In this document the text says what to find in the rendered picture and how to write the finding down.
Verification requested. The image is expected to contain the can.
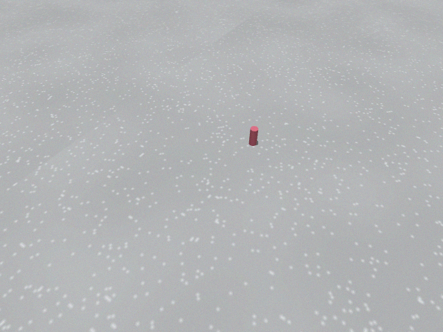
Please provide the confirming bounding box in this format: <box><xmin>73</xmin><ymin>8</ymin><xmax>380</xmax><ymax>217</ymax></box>
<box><xmin>249</xmin><ymin>126</ymin><xmax>258</xmax><ymax>146</ymax></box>

